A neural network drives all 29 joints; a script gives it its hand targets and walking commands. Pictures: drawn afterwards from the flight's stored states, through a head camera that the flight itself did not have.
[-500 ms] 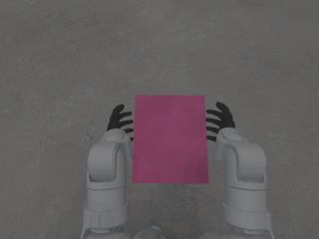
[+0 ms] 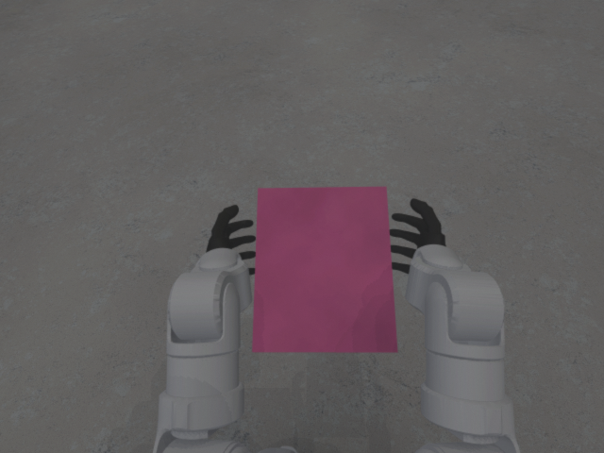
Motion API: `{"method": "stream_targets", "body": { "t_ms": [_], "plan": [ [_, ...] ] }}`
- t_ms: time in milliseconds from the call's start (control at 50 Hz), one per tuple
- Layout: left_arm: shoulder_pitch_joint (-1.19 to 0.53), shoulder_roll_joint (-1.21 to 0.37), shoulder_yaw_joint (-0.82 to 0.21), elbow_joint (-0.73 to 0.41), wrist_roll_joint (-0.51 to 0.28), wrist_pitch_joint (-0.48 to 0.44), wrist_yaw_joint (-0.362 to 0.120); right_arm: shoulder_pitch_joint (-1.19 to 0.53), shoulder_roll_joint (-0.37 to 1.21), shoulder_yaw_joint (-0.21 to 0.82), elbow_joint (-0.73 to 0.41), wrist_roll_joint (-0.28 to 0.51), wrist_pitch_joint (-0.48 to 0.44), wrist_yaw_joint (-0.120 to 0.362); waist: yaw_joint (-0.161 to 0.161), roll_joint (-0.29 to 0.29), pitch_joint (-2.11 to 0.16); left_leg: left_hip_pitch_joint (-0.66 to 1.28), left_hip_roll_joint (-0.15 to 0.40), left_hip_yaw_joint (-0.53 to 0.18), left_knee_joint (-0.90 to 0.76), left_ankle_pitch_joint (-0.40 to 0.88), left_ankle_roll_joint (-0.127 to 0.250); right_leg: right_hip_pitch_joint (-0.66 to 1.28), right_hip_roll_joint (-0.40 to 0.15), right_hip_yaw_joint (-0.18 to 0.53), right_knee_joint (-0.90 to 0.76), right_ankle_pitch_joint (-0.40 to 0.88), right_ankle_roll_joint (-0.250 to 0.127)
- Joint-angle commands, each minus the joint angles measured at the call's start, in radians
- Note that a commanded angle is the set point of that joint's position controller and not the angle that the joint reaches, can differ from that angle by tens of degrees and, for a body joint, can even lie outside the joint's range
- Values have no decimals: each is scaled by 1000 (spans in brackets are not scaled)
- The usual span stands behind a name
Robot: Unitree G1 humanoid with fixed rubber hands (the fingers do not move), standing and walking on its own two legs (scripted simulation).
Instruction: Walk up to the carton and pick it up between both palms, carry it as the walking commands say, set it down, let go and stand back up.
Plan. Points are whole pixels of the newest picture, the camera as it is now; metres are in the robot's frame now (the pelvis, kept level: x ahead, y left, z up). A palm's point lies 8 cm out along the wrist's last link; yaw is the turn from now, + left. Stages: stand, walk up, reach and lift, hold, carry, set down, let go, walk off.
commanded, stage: carry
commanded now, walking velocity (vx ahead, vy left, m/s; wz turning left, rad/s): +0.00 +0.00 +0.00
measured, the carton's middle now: (321, 276) +0.35 +0.01 +0.00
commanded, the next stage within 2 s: none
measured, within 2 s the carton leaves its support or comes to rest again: neither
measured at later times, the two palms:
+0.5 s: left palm (215, 290) +0.28 +0.12 +0.10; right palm (434, 282) +0.28 -0.12 +0.10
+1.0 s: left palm (216, 294) +0.27 +0.12 +0.10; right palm (435, 287) +0.28 -0.12 +0.10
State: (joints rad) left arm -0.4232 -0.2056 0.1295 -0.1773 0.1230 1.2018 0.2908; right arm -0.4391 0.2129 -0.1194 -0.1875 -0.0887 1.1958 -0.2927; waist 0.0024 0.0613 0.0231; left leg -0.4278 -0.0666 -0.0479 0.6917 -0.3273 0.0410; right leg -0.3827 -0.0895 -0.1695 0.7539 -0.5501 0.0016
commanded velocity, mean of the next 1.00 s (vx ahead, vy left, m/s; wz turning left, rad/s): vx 0.00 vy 0.00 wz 0.00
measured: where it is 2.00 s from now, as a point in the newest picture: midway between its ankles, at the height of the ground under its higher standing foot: outside the picture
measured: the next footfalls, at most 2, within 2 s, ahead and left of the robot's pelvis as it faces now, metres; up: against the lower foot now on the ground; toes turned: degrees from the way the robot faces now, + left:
none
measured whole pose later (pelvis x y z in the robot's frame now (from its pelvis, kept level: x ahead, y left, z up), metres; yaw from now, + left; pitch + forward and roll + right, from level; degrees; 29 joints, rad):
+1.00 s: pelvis -0.03 +0.00 +0.00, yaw +0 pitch +1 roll +0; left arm -0.42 -0.21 0.14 -0.10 0.12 1.21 0.29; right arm -0.44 0.21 -0.13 -0.10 -0.12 1.19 -0.29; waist 0.00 0.06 -0.02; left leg -0.43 -0.06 -0.05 0.69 -0.28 0.04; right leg -0.37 -0.06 -0.17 0.70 -0.35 -0.03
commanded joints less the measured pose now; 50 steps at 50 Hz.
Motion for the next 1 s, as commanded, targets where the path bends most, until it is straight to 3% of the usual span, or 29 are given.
{"method": "stream_targets", "body": {
  "t_ms": [0,20,40,60,100,120,140,160,180,200,220,260,280,320,380,420,460,500,560,620,660,700,740,800,820,840,880,940,980],
  "plan": [
    [-465,-1001,-528,-118,-390,-43,-220,-273,1021,470,41,295,-20,220,-8,136,-553,415,303,-349,-209,851,132,-50,67,112,27,-25,42],
    [-508,-1003,-533,-137,-404,-46,-223,-286,1024,466,47,287,-22,219,-5,108,-554,386,292,-328,-207,820,125,-15,77,99,-29,6,38],
    [-495,-1012,-535,-117,-397,-43,-223,-296,1023,472,47,289,-22,221,-1,137,-552,368,275,-307,-198,794,116,16,81,86,-73,36,31],
    [-479,-1001,-523,-115,-396,-42,-224,-279,1015,463,52,279,-22,219,10,122,-554,320,250,-281,-171,763,104,101,72,86,-180,102,20],
    [-471,-989,-501,-108,-387,-41,-227,-271,1019,477,55,277,-22,216,12,47,-600,209,198,-210,-128,645,68,293,4,107,-256,242,-8],
    [-485,-984,-492,-126,-390,-48,-229,-282,1030,489,49,283,-23,218,12,-61,-611,124,149,-151,-66,528,38,379,-75,175,-257,448,-39],
    [-465,-981,-483,-112,-386,-51,-232,-299,1029,508,33,292,-22,219,13,-222,-598,-13,87,-89,7,269,4,462,-201,289,-242,756,-97],
    [-427,-987,-474,-66,-367,-48,-232,-306,1019,513,30,289,-18,219,9,-313,-560,-84,69,-26,25,44,-16,478,-280,331,-237,916,-154],
    [-406,-997,-461,-48,-358,-46,-232,-316,1024,519,21,294,-17,219,7,-280,-555,-78,69,-16,47,8,-6,451,-296,316,-231,968,-174],
    [-449,-986,-462,-79,-361,-50,-233,-322,1040,522,46,298,-14,223,4,-270,-541,-80,78,-12,39,-11,-13,441,-290,292,-231,949,-164],
    [-480,-968,-461,-107,-367,-50,-229,-280,1037,493,86,285,-7,221,-2,-209,-540,-37,96,-13,-12,90,-7,390,-267,243,-205,872,-141],
    [-440,-949,-450,-76,-357,-41,-227,-253,1026,477,124,283,-2,221,3,-154,-541,49,113,-56,-69,361,10,311,-192,157,-147,746,-85],
    [-440,-949,-448,-78,-354,-43,-226,-270,1023,477,116,287,-5,223,7,-135,-561,95,131,-96,-71,451,26,283,-161,148,-124,704,-72],
    [-460,-941,-448,-78,-348,-38,-222,-264,1021,461,149,284,0,225,7,-80,-549,132,150,-140,-80,507,44,219,-132,132,-109,537,-56],
    [-461,-950,-451,-70,-350,-35,-220,-264,1021,454,153,286,-6,225,8,-31,-547,135,176,-191,-119,505,67,189,-78,112,-92,348,-42],
    [-461,-968,-447,-50,-348,-34,-222,-295,1016,454,132,279,-10,224,10,-58,-500,80,169,-207,-155,362,67,170,-61,126,-128,226,-45],
    [-514,-993,-473,-66,-366,-34,-226,-326,1029,453,122,279,-15,226,10,-28,-495,63,166,-218,-175,272,61,176,-61,137,-147,180,-51],
    [-538,-990,-481,-77,-372,-33,-222,-287,1035,432,167,270,-12,225,10,20,-494,69,175,-223,-199,287,59,160,-52,119,-121,164,-48],
    [-526,-1000,-486,-47,-364,-29,-220,-297,1020,420,168,263,-17,227,11,84,-487,97,211,-287,-261,287,69,135,1,95,-90,108,-33],
    [-553,-1025,-490,-68,-385,-39,-228,-331,1054,451,133,273,-23,229,15,-18,-497,67,178,-222,-186,336,60,201,-27,122,-153,187,-45],
    [-524,-1006,-483,-47,-374,-37,-229,-308,1042,448,144,266,-20,229,12,-91,-505,30,142,-173,-122,369,36,242,-91,172,-159,328,-67],
    [-506,-1005,-466,-36,-367,-39,-230,-322,1044,458,130,277,-20,230,14,-138,-517,-6,109,-130,-76,305,17,274,-141,221,-201,380,-97],
    [-524,-1012,-474,-57,-374,-45,-231,-344,1050,471,110,288,-24,233,9,-138,-516,14,108,-124,-75,328,12,258,-149,208,-191,432,-97],
    [-512,-1012,-476,-39,-363,-39,-229,-331,1045,455,138,284,-23,235,9,-43,-527,88,152,-186,-125,462,25,192,-87,138,-107,377,-66],
    [-498,-1007,-477,-54,-363,-41,-228,-311,1043,453,136,286,-25,236,8,5,-540,109,170,-209,-144,472,38,182,-65,114,-87,322,-55],
    [-519,-1007,-482,-61,-364,-41,-227,-304,1046,441,152,276,-23,235,10,15,-532,109,176,-218,-147,460,47,170,-50,118,-86,302,-54],
    [-510,-1015,-483,-46,-364,-42,-232,-315,1049,454,143,276,-27,236,10,-5,-511,88,179,-240,-164,412,55,173,-38,116,-90,263,-52],
    [-523,-1023,-494,-48,-365,-44,-234,-305,1051,440,152,266,-29,240,10,3,-517,84,172,-218,-154,437,48,187,-45,126,-94,299,-58],
    [-517,-1027,-487,-23,-361,-43,-239,-327,1050,449,144,264,-31,241,11,-25,-503,65,162,-206,-152,370,44,188,-53,135,-112,277,-64]
  ]
}}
